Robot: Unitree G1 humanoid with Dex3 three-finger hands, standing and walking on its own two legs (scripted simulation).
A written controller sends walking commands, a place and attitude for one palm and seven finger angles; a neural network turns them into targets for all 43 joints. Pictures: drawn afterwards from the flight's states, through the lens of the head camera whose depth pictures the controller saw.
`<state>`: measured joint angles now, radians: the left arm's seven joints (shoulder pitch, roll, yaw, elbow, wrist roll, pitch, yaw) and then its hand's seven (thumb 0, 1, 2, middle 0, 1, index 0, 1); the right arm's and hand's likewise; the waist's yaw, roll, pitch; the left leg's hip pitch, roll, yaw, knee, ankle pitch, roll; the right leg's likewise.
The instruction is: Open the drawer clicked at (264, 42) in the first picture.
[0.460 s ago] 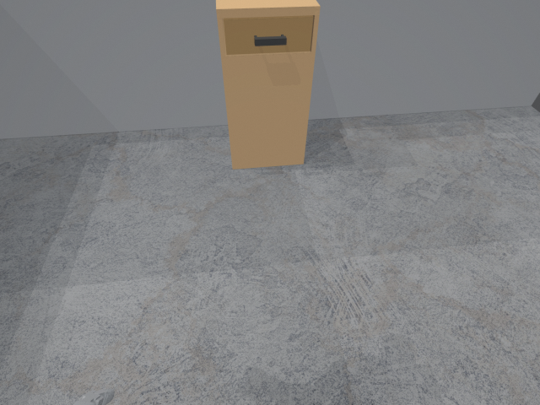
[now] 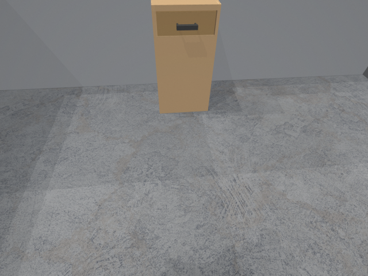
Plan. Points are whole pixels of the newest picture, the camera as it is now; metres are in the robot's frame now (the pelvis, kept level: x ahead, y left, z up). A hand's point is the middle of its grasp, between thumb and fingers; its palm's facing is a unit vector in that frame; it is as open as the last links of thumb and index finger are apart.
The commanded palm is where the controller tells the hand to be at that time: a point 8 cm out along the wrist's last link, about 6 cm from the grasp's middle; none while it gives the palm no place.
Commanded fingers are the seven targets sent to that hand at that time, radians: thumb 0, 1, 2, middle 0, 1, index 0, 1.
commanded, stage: stand and wait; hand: left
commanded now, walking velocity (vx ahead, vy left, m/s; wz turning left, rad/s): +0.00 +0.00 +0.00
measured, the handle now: (186, 25) +1.48 +0.07 -0.05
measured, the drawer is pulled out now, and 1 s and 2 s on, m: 0.00 0.00 0.00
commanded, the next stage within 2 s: look at it before walking up in 0.42 s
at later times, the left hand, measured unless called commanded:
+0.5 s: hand out of the picture +0.06 +0.25 -0.16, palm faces -0.04 -0.94 -0.33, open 7.3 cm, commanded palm none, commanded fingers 0.00 0.90 0.90 -0.20 -0.30 -0.20 -0.30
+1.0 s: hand out of the picture +0.09 +0.25 -0.15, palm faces -0.04 -0.94 -0.34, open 7.3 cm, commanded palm none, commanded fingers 0.00 0.90 0.90 -0.20 -0.30 -0.20 -0.30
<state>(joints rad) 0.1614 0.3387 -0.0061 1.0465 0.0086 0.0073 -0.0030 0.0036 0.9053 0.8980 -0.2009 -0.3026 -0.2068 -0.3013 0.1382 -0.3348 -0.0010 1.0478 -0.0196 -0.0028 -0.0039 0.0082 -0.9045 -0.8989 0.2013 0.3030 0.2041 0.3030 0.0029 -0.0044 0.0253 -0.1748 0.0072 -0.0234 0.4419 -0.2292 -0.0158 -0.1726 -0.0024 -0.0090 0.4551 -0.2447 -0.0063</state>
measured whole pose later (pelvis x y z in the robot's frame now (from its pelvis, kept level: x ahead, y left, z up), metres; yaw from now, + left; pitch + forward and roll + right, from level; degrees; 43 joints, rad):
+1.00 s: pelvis +0.01 +0.00 +0.00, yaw -1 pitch -2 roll +0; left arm 0.14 0.34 -0.01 1.08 0.01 0.00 0.00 0.00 0.91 0.90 -0.20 -0.30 -0.21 -0.30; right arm 0.11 -0.34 0.00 1.10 -0.01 -0.01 0.00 0.01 -0.91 -0.90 0.20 0.30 0.20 0.30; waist 0.00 -0.01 0.03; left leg -0.14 0.01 -0.01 0.37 -0.21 -0.01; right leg -0.14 0.00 0.00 0.39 -0.22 0.00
